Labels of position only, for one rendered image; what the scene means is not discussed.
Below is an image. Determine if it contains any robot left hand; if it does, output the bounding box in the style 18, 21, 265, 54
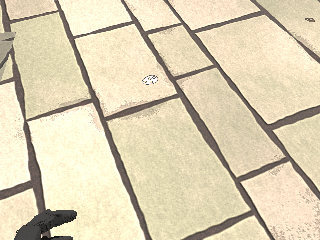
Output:
14, 209, 77, 240

